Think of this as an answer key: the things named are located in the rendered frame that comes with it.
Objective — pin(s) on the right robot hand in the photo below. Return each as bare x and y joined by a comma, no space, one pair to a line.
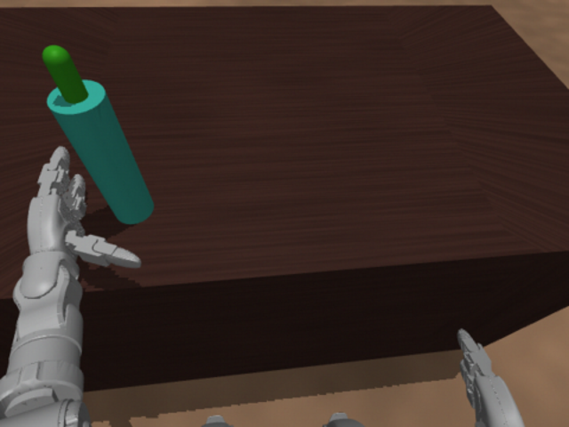
487,393

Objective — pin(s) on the left robot hand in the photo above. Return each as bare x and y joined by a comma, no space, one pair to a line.
53,220

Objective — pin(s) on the bottle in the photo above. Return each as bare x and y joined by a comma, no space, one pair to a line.
85,115

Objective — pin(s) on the left robot arm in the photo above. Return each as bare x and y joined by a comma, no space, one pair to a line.
44,385

